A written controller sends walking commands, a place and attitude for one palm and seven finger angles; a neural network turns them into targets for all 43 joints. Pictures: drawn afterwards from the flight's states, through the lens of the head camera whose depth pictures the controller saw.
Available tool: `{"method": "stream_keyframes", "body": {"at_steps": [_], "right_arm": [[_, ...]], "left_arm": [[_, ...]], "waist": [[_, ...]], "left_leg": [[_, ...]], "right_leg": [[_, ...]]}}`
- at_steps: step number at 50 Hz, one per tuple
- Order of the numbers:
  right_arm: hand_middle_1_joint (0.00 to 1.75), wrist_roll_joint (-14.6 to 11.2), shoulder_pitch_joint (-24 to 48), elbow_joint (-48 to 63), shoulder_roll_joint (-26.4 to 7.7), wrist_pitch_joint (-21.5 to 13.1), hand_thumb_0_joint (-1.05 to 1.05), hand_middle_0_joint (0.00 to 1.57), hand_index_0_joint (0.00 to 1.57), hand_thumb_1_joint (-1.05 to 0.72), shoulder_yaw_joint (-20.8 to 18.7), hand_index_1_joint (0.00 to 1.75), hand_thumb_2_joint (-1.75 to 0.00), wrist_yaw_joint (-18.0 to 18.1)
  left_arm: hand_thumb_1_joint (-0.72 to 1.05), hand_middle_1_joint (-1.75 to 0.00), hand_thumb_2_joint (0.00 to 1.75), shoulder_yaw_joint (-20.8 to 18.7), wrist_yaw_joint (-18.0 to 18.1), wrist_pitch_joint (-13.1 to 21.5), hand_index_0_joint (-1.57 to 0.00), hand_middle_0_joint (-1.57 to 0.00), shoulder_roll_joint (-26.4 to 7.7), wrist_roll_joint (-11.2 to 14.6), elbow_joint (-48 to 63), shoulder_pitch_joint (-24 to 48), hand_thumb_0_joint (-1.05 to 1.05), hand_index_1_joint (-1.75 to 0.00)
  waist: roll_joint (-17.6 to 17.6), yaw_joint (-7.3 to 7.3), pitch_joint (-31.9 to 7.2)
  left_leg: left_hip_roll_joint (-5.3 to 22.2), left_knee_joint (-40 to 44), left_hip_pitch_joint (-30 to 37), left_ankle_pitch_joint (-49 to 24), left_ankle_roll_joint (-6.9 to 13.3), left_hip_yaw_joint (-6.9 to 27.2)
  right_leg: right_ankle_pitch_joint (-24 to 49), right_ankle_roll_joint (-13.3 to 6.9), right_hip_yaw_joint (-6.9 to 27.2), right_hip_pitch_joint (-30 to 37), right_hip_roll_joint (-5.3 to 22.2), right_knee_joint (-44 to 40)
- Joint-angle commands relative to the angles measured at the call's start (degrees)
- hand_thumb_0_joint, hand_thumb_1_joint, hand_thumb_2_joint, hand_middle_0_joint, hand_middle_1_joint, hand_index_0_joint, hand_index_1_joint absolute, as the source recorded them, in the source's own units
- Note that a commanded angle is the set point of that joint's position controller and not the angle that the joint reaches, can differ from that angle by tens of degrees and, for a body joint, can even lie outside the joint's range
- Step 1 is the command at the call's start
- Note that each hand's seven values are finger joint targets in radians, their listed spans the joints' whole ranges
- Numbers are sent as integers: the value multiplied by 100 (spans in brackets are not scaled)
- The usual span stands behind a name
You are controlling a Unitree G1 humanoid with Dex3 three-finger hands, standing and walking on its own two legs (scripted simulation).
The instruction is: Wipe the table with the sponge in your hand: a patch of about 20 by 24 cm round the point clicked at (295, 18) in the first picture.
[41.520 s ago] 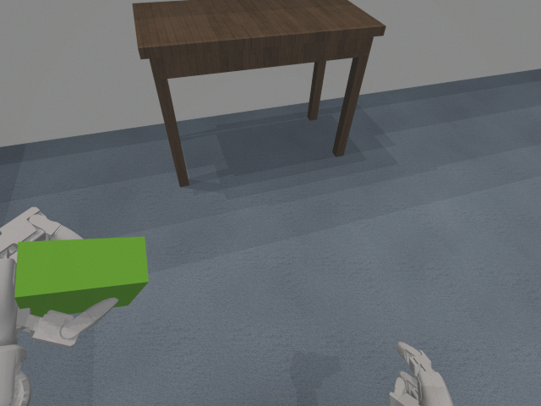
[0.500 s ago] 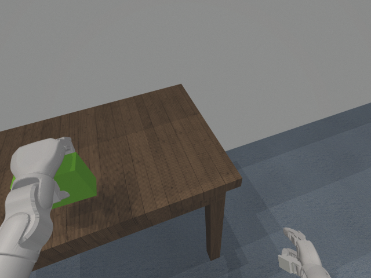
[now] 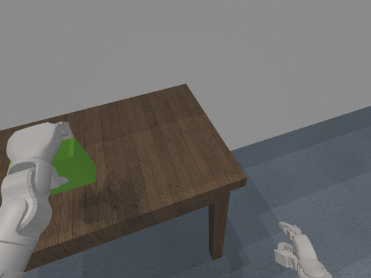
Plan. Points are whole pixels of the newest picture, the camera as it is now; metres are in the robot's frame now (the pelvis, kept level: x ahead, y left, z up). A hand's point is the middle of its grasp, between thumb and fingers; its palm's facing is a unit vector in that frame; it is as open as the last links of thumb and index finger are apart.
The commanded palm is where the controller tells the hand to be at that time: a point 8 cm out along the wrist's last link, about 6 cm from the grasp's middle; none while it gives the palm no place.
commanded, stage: lift the sponge slowly off the table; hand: left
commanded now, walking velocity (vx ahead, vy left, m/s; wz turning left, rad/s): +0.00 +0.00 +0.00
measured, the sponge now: (61, 172) +0.28 +0.32 +0.10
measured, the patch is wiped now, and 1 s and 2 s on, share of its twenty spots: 0.95 0.95 0.95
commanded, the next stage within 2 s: bring the sponge back beside the body in 0.24 s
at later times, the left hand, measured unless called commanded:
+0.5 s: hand (59, 153) +0.29 +0.31 +0.15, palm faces +0.07 -0.05 -1.00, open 9.4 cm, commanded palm +0.24 +0.31 +0.22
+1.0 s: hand (52, 178) +0.24 +0.30 +0.14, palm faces +0.10 -0.07 -0.99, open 9.4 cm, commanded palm +0.20 +0.30 +0.20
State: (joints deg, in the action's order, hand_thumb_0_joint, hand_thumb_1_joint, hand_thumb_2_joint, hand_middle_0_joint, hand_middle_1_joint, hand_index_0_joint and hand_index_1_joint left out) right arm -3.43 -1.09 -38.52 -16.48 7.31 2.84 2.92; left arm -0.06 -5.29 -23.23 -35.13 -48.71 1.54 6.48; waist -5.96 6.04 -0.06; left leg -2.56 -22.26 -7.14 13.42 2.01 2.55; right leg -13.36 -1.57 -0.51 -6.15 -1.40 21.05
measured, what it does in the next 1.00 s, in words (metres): stands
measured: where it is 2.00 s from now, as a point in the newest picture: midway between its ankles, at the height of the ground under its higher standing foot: outside the picture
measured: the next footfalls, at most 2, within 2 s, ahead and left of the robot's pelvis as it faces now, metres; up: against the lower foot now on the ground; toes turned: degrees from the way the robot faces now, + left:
none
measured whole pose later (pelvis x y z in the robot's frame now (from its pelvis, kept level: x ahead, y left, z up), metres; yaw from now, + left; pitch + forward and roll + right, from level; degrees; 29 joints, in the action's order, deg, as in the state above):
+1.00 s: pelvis +0.00 -0.01 +0.00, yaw -1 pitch -3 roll +0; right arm -2.9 0.9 -36.9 -15.4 7.9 3.5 2.3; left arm -1.2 -4.4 -25.4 -34.7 -46.7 14.6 -5.7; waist -6.3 7.1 -0.3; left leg -1.8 -23.3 -6.4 14.1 1.5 1.9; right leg -13.8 -2.1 0.1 -5.8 -2.1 22.3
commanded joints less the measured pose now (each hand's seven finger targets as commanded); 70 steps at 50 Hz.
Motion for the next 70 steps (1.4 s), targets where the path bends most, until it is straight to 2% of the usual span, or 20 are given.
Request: {"method": "stream_keyframes", "body": {"at_steps": [1, 5, 12, 14, 16, 19, 20, 24, 27, 29, 32, 37, 40, 44, 47, 49, 55, 62, 64, 70], "right_arm": [[30, 19, 1097, 947, -592, -331, 0, 20, 20, -90, -220, 30, -90, 18], [30, -8, 1154, 986, -570, -325, 0, 20, 20, -90, -174, 30, -90, 10], [30, -4, 1127, 1004, -617, -255, 0, 20, 20, -90, -153, 30, -90, 6], [30, -18, 1216, 1045, -641, -251, 0, 20, 20, -90, -126, 30, -90, -1], [30, 5, 1112, 999, -604, -265, 0, 20, 20, -90, -154, 30, -90, -2], [30, 19, 1181, 1100, -611, -269, 0, 20, 20, -90, -149, 30, -90, -45], [30, 32, 1108, 1090, -548, -272, 0, 20, 20, -90, -159, 30, -90, -55], [30, 35, 1228, 1184, -563, -233, 0, 20, 20, -90, -193, 30, -90, -137], [30, 44, 1125, 1139, -574, -194, 0, 20, 20, -90, -231, 30, -90, -168], [30, 11, 1304, 1190, -597, -185, 0, 20, 20, -90, -198, 30, -90, -161], [30, 1, 1150, 1102, -613, -196, 0, 20, 20, -90, -211, 30, -90, -97], [30, 19, 1159, 1100, -573, -303, 0, 20, 20, -90, -209, 30, -90, 30], [30, 43, 1216, 1140, -508, -348, 0, 20, 20, -90, -182, 30, -90, 48], [30, 61, 1371, 1138, -523, -304, 0, 20, 20, -90, -162, 30, -90, 20], [30, 81, 1286, 1091, -512, -229, 0, 20, 20, -90, -181, 30, -90, -25], [30, 46, 1507, 1172, -521, -222, 0, 20, 20, -90, -152, 30, -90, -53], [30, 31, 1473, 1229, -503, -272, 0, 20, 20, -90, -151, 30, -90, -43], [30, 99, 1351, 1181, -472, -383, 0, 20, 20, -90, -176, 30, -90, 60], [30, 104, 1519, 1244, -467, -407, 0, 20, 20, -90, -161, 30, -90, 48], [30, 80, 1481, 1206, -421, -372, 0, 20, 20, -90, -194, 30, -90, -57]], "left_arm": [[10, -160, 130, -1028, 276, -2, -120, -120, -1750, -206, 1189, 2023, 0, -160], [10, -160, 130, -727, 148, -134, -120, -120, -1498, -179, 1205, 2119, 0, -160], [10, -160, 130, -656, -37, -263, -120, -120, -1532, -232, 959, 2168, 0, -160], [10, -160, 130, -920, -49, -260, -120, -120, -1827, -294, 962, 2205, 0, -160], [10, -160, 130, -797, -31, -148, -120, -120, -1691, -293, 1052, 2342, 0, -160], [10, -160, 130, -1237, 21, -80, -120, -120, -2002, -245, 1309, 1806, 0, -160], [10, -160, 130, -993, 38, -50, -120, -120, -1676, -225, 1383, 1778, 0, -160], [10, -160, 130, -1350, 121, -94, -120, -120, -1779, -112, 1780, 924, 0, -160], [10, -160, 130, -1273, 169, -168, -120, -120, -1628, -5, 1882, 596, 0, -160], [10, -160, 130, -1386, 185, -289, -120, -120, -1741, 4, 1939, 502, 0, -160], [10, -160, 130, -1121, 195, -299, -120, -120, -1603, -17, 1871, 813, 0, -160], [10, -160, 130, -969, 203, -146, -120, -120, -1514, -49, 2153, 857, 0, -160], [10, -160, 130, -1036, 250, -68, -120, -120, -1524, -100, 2473, 734, 0, -160], [10, -160, 130, -1372, 342, -135, -120, -120, -1692, -102, 2323, 218, 0, -160], [10, -160, 130, -1245, 404, -210, -120, -120, -1518, -49, 2268, 81, 0, -160], [10, -160, 130, -1348, 403, -331, -120, -120, -1571, -30, 2346, -73, 0, -160], [10, -160, 130, -866, 291, -468, -120, -120, -1098, 73, 2565, -322, 0, -160], [10, -160, 130, -973, 442, -160, -120, -120, -1217, -126, 2967, -467, 0, -160], [10, -160, 130, -1277, 546, -119, -120, -120, -1442, -197, 3204, -578, 0, -160], [10, -160, 130, -967, 726, -380, -120, -120, -863, -13, 2962, -1186, 0, -160]], "waist": [[-17, 2, -1467], [-24, -77, -1389], [265, -56, -1400], [167, -2, -1455], [174, -30, -1544], [2, 122, -1714], [108, 63, -1774], [-6, 195, -1736], [191, 125, -1474], [205, 136, -1321], [273, -13, -1124], [97, -52, -1267], [0, 5, -1473], [-7, 143, -1235], [41, 127, -1141], [101, 175, -1090], [167, 50, -984], [69, 83, -936], [-13, 202, -1060], [152, 187, -734]], "left_leg": [[-5, 204, 175, -1956, 60, 48], [12, 235, 151, -1870, 48, 58], [30, 300, 79, -1832, 49, 55], [33, 297, 64, -1781, 57, 84], [32, 259, 157, -1900, 61, 62], [15, 199, 152, -2145, 74, 100], [1, 135, 174, -2258, 78, 42], [21, 72, 154, -2504, 77, 74], [30, 36, 40, -2496, 70, 17], [24, 49, -19, -2292, 76, 50], [37, 102, -22, -2027, 76, 41], [2, 72, 179, -1914, 115, 50], [2, 29, 242, -1994, 112, 59], [10, 107, 102, -1849, 77, 109], [32, 135, 23, -1850, 42, 44], [23, 124, -2, -1764, 48, 83], [48, 101, -8, -1576, 89, 3], [56, 184, 109, -1320, 100, 63], [50, 194, 120, -1300, 105, 129], [61, 180, -50, -1236, 45, 11]], "right_leg": [[1657, -269, 118, 767, -58, -100], [1540, -259, 85, 679, -56, -124], [1546, -239, 38, 711, -33, -137], [1454, -288, 161, 686, -91, -127], [1544, -265, 66, 733, -49, -107], [1842, -304, 219, 909, -91, -29], [1980, -262, 127, 981, -36, 23], [2284, -287, 287, 997, -85, 74], [2431, -231, 193, 954, -33, 109], [2260, -264, 344, 810, -102, 89], [1900, -217, 174, 653, -59, 18], [1739, -212, 181, 642, -61, -19], [1753, -226, 198, 754, -56, 33], [1654, -295, 399, 705, -133, -16], [1680, -257, 298, 751, -64, -10], [1628, -295, 498, 675, -128, -22], [1433, -200, 330, 570, -50, -7], [907, -218, 318, 514, -108, -92], [864, -289, 519, 584, -191, -77], [841, -249, 480, 513, -113, -86]]}}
